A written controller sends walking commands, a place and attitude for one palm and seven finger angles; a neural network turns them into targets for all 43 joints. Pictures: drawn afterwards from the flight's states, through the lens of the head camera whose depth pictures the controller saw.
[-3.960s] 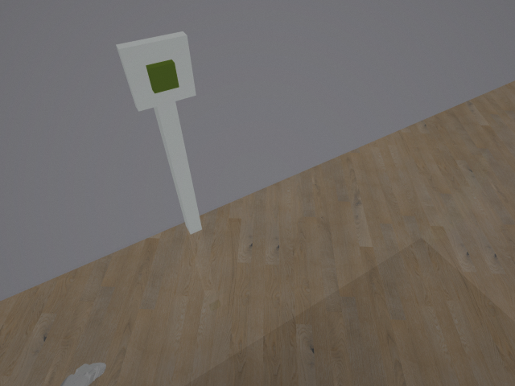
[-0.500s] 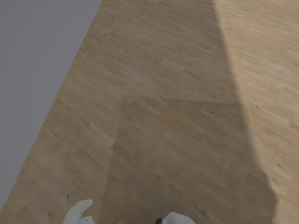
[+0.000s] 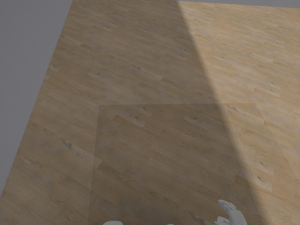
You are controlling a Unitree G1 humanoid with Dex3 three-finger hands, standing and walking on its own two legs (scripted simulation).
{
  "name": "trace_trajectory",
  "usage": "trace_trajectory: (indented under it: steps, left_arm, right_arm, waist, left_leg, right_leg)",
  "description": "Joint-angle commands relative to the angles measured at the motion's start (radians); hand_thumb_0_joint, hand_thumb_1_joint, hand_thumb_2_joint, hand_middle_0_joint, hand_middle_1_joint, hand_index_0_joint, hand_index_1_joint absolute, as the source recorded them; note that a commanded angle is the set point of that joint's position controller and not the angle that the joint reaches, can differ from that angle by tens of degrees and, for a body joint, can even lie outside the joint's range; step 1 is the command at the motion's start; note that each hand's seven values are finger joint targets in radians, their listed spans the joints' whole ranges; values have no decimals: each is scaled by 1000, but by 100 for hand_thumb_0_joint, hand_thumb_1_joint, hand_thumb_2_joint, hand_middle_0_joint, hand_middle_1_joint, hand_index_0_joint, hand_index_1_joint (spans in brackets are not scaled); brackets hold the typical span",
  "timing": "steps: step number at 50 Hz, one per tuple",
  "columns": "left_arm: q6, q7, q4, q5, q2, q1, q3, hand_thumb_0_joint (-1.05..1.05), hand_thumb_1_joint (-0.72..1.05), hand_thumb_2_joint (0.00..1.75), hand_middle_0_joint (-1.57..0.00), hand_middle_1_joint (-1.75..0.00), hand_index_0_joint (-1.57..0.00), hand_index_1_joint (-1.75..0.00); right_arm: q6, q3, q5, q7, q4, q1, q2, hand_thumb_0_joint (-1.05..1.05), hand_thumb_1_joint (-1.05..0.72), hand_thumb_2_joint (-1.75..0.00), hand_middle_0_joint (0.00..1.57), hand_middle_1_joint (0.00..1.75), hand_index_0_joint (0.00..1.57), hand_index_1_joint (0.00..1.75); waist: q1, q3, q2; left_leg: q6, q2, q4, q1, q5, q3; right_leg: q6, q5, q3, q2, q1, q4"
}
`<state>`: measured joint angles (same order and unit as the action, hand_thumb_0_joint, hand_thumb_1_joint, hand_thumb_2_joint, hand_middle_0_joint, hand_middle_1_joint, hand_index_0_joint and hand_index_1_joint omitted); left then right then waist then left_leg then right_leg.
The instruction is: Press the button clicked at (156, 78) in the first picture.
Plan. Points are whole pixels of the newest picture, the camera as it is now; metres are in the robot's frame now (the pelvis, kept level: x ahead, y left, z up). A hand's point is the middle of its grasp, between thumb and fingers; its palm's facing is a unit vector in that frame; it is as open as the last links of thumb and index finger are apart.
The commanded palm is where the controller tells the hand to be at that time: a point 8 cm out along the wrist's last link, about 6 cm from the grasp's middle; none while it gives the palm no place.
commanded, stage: walk to a spot facing it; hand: left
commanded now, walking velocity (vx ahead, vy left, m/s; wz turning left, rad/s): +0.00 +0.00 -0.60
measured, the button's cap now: out of the picture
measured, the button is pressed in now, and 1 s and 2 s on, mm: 0 0 0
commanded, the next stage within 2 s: turn to face it in 1.56 s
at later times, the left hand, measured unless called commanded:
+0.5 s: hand (108, 207) +0.17 +0.14 -0.15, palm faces -0.36 -0.90 -0.24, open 7.4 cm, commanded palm none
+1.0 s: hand out of the picture +0.13 +0.13 -0.16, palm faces -0.41 -0.90 -0.17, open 7.4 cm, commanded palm none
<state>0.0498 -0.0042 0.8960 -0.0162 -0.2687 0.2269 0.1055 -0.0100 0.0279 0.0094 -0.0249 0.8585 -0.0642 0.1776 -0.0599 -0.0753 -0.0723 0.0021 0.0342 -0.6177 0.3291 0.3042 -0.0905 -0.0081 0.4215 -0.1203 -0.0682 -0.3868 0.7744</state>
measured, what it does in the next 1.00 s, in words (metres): steps on the spot, turning right: right foot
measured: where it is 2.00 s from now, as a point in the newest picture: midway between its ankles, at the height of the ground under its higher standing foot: outside the picture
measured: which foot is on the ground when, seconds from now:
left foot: down 0.00-0.50, up 0.52-1.00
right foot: up 0.00-0.48, down 0.50-1.00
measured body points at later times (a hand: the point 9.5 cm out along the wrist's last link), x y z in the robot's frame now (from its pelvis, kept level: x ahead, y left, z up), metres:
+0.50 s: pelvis -0.01 -0.01 +0.00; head +0.03 -0.03 +0.45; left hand +0.19 +0.18 -0.13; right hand -0.11 -0.25 -0.15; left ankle +0.01 +0.10 -0.73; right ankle -0.06 -0.11 -0.72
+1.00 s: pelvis +0.08 -0.04 +0.01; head +0.09 -0.04 +0.46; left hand +0.15 +0.18 -0.15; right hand +0.06 -0.32 -0.12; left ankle +0.21 +0.02 -0.70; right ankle -0.06 -0.11 -0.73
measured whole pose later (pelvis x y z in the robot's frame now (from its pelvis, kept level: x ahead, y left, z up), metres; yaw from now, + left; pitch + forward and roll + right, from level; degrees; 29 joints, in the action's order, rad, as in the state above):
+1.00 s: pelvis +0.08 -0.04 +0.01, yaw -32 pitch +0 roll -1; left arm -0.03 0.00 1.04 -0.03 -0.15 0.42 0.05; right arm -0.01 0.06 0.02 0.01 0.93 -0.13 0.21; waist -0.06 -0.02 0.00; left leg 0.07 0.09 -0.75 0.47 0.30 -0.07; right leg 0.01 0.34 -0.06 -0.04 -0.05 0.39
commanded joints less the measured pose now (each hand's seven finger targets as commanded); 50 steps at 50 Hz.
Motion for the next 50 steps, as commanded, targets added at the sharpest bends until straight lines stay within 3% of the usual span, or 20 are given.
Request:
trace_trajectory:
  steps: [1,2,4,6,13,18,22,23,24,25,26,27,29,30,33,36,41,45,49,50]
  left_arm:
    - [-8,5,-61,-13,-98,38,27,0,90,90,-20,-30,-20,-30]
    - [-9,17,-62,-14,-98,45,29,0,90,90,-20,-30,-20,-30]
    - [-3,26,-54,-12,-67,51,21,0,90,90,-20,-30,-20,-30]
    - [4,30,-50,-8,-49,46,16,0,90,90,-20,-30,-20,-30]
    - [14,35,-66,-7,-12,-48,4,0,90,90,-20,-30,-20,-30]
    - [10,34,-79,-5,9,-95,-6,0,90,90,-20,-30,-20,-30]
    - [-10,27,-80,-7,7,-77,-8,0,90,90,-20,-30,-20,-30]
    - [-16,24,-72,-7,-5,-40,-5,0,90,90,-20,-30,-20,-30]
    - [-28,19,-47,-9,-45,35,4,0,90,90,-20,-30,-20,-30]
    - [-46,8,-26,-19,-166,111,22,0,90,90,-20,-30,-20,-30]
    - [-40,-4,-13,-1,-242,147,35,0,90,90,-20,-30,-20,-30]
    - [-32,-13,-14,7,-215,145,32,0,90,90,-20,-30,-20,-30]
    - [-45,-15,-28,7,-157,63,23,0,90,90,-20,-30,-20,-30]
    - [-57,-11,-26,9,-121,41,7,0,90,90,-20,-30,-20,-30]
    - [-83,-2,-23,7,-94,30,-7,0,90,90,-20,-30,-20,-30]
    - [-101,0,7,3,-84,100,-11,0,90,90,-20,-30,-20,-30]
    - [-109,-2,37,-4,-76,144,-14,0,90,90,-20,-30,-20,-30]
    - [-109,-9,69,-9,-70,182,-18,0,90,90,-20,-30,-20,-30]
    - [-102,-13,81,-10,-79,167,-13,0,90,90,-20,-30,-20,-30]
    - [-99,-11,80,-7,-86,143,-9,0,90,90,-20,-30,-20,-30]
  right_arm:
    - [21,44,12,-17,-72,-69,185,0,-90,-90,20,30,20,30]
    - [25,35,11,-17,-92,-35,174,0,-90,-90,20,30,20,30]
    - [30,35,13,-15,-72,-73,164,0,-90,-90,20,30,20,30]
    - [32,41,10,-16,-53,-127,163,0,-90,-90,20,30,20,30]
    - [29,60,12,-13,5,-248,171,0,-90,-90,20,30,20,30]
    - [21,79,19,-3,31,-244,193,0,-90,-90,20,30,20,30]
    - [17,90,20,7,50,-250,205,0,-90,-90,20,30,20,30]
    - [16,88,18,9,50,-243,207,0,-90,-90,20,30,20,30]
    - [14,84,11,14,46,-247,193,0,-90,-90,20,30,20,30]
    - [7,63,5,23,7,-243,122,0,-90,-90,20,30,20,30]
    - [-5,46,14,20,-38,-176,108,0,-90,-90,20,30,20,30]
    - [-16,54,13,16,-39,-161,130,0,-90,-90,20,30,20,30]
    - [-15,57,18,23,-32,-105,134,0,-90,-90,20,30,20,30]
    - [-10,63,23,28,-14,-108,148,0,-90,-90,20,30,20,30]
    - [-4,64,26,35,29,-178,130,0,-90,-90,20,30,20,30]
    - [4,60,26,33,31,-155,123,0,-90,-90,20,30,20,30]
    - [15,55,20,39,-7,-57,113,0,-90,-90,20,30,20,30]
    - [28,46,15,42,-36,21,92,0,-90,-90,20,30,20,30]
    - [47,41,7,36,-31,-5,89,0,-90,-90,20,30,20,30]
    - [53,42,6,29,-10,-71,98,0,-90,-90,20,30,20,30]
  waist:
    - [43,116,301]
    - [29,96,254]
    - [31,102,248]
    - [47,119,250]
    - [96,92,260]
    - [106,86,285]
    - [96,114,282]
    - [70,134,254]
    - [29,182,158]
    - [-14,204,-190]
    - [-34,194,-274]
    - [-31,169,-159]
    - [-5,70,-161]
    - [15,36,-97]
    - [59,33,-55]
    - [46,44,-46]
    - [28,11,-51]
    - [10,-20,-59]
    - [27,4,-61]
    - [62,20,-52]
  left_leg:
    - [-108,370,301,-171,-495,255]
    - [-101,332,284,-162,-498,190]
    - [-77,275,277,-191,-523,86]
    - [-80,268,275,-246,-505,47]
    - [-116,324,288,-310,-470,1]
    - [-126,374,274,-265,-392,-63]
    - [-83,383,170,-250,-442,-119]
    - [-50,371,104,-219,-424,-153]
    - [2,346,-44,-129,-328,-190]
    - [62,219,-273,156,167,-210]
    - [90,119,-465,335,371,-98]
    - [78,144,-532,341,318,-3]
    - [74,141,-572,397,160,45]
    - [81,147,-570,378,72,52]
    - [99,133,-515,313,-28,38]
    - [105,115,-477,334,-42,42]
    - [97,104,-367,355,-61,44]
    - [79,74,-229,301,-25,34]
    - [50,33,-32,99,0,18]
    - [47,13,55,-3,-44,-4]
  right_leg:
    - [-50,90,20,58,-189,481]
    - [-51,54,51,73,-196,511]
    - [-64,-18,73,79,-193,536]
    - [-73,-50,92,87,-203,514]
    - [-81,-22,152,130,-195,323]
    - [-58,24,204,138,-94,105]
    - [-18,-37,233,107,30,-114]
    - [-7,-132,240,100,108,-211]
    - [17,-250,197,133,275,-344]
    - [101,-387,-132,362,468,-450]
    - [188,-570,-316,481,471,-458]
    - [212,-399,-257,480,412,-477]
    - [170,-228,-233,382,356,-526]
    - [153,-255,-171,342,319,-527]
    - [139,-371,-67,278,274,-522]
    - [158,-461,-92,276,322,-514]
    - [194,-342,-140,289,322,-546]
    - [200,-384,-174,298,313,-536]
    - [175,-473,-181,283,268,-453]
    - [153,-506,-148,250,242,-394]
